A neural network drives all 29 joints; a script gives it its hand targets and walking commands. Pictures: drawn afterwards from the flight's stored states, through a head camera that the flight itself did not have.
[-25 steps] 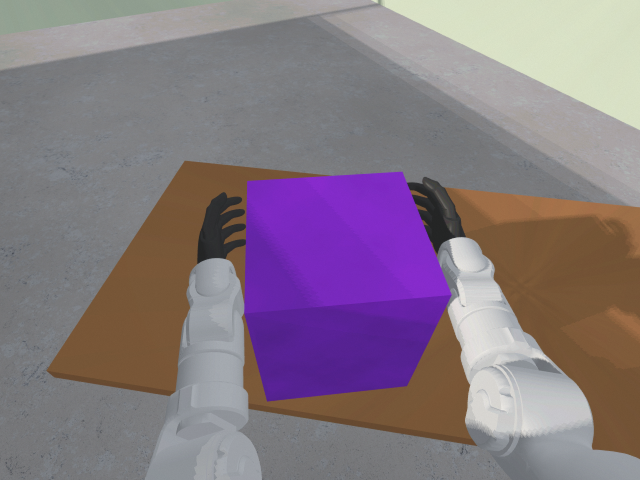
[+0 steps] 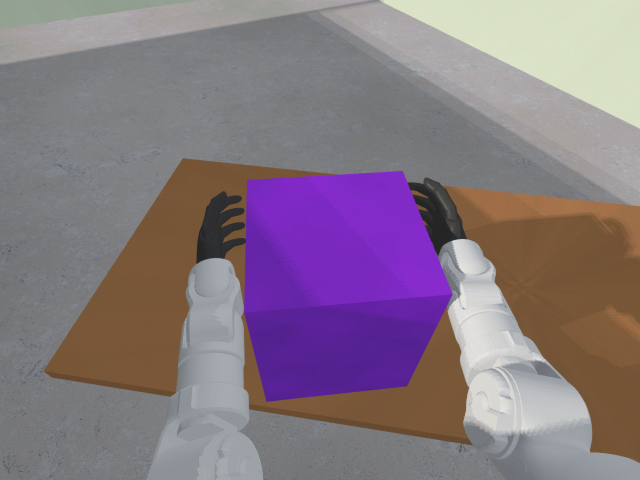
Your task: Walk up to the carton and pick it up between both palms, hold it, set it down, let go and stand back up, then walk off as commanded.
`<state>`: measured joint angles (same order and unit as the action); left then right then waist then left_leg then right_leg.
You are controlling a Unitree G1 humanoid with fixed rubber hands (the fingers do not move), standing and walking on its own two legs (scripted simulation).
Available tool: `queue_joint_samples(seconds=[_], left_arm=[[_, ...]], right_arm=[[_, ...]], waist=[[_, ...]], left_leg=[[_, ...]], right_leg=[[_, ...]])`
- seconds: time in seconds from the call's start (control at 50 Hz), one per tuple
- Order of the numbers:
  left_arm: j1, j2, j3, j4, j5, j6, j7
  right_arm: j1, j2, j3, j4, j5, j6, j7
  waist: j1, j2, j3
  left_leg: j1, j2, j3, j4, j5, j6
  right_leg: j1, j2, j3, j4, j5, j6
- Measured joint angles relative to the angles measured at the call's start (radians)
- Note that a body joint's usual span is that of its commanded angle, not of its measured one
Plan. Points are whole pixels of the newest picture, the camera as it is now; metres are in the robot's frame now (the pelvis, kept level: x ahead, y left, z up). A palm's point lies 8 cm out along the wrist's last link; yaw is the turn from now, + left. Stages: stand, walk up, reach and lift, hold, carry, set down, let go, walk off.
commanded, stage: set down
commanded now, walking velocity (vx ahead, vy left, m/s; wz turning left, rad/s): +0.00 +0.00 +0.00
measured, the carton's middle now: (332, 290) +0.36 +0.03 +0.03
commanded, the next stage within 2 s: none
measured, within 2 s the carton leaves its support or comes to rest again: neither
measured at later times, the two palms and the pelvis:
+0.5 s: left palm (216, 266) +0.36 +0.19 +0.07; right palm (465, 225) +0.45 -0.15 +0.09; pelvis -0.01 +0.00 -0.01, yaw -2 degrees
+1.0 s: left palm (198, 309) +0.30 +0.19 +0.06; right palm (506, 289) +0.36 -0.20 +0.06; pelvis -0.02 +0.00 -0.01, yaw +0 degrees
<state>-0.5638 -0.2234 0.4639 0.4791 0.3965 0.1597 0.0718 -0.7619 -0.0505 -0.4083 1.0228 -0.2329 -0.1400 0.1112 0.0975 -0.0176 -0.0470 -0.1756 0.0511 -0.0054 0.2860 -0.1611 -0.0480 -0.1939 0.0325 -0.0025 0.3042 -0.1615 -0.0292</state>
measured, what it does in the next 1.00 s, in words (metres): stands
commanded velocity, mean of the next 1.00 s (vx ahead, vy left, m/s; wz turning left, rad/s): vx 0.00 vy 0.00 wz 0.00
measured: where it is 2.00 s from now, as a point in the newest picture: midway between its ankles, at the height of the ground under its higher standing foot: outside the picture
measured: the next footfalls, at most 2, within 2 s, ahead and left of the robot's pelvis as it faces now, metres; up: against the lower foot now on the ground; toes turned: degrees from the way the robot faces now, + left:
none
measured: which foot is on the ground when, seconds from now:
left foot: down 0.00-1.00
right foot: down 0.00-1.00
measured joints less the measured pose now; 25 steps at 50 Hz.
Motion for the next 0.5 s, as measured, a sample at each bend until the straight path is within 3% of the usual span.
queue_joint_samples(seconds=[0.08,0.16,0.26,0.4,0.5], left_arm=[[-0.005,0.047,-0.063,0.054,-0.035,-0.030,0.046],[-0.027,0.104,-0.145,0.127,-0.133,-0.063,0.107],[-0.082,0.143,-0.218,0.215,-0.238,-0.101,0.155],[-0.066,0.165,-0.265,0.283,-0.298,-0.154,0.147],[-0.061,0.189,-0.281,0.306,-0.327,-0.164,0.134]], right_arm=[[-0.008,-0.033,0.083,0.045,0.075,-0.025,-0.022],[-0.042,-0.084,0.226,0.115,0.209,-0.028,-0.064],[-0.102,-0.151,0.381,0.171,0.379,-0.024,-0.105],[-0.142,-0.211,0.475,0.184,0.490,-0.045,-0.126],[-0.167,-0.270,0.511,0.260,0.540,-0.030,-0.105]], waist=[[0.004,0.003,0.010],[0.017,0.012,0.016],[0.056,0.028,0.000],[0.073,0.053,-0.069],[0.073,0.049,-0.070]], left_leg=[[-0.010,0.004,0.002,0.018,-0.009,-0.001],[-0.060,0.015,0.008,0.056,-0.023,-0.004],[-0.152,0.031,0.018,0.099,-0.030,-0.008],[-0.228,0.036,0.013,0.128,-0.038,-0.007],[-0.214,0.034,0.010,0.132,-0.040,-0.009]], right_leg=[[-0.005,0.004,0.002,0.006,-0.002,-0.002],[-0.046,0.015,0.008,0.016,0.004,-0.004],[-0.127,0.030,0.020,0.021,0.023,-0.008],[-0.190,0.036,0.017,0.024,0.029,-0.005],[-0.180,0.034,0.013,0.040,0.018,-0.007]])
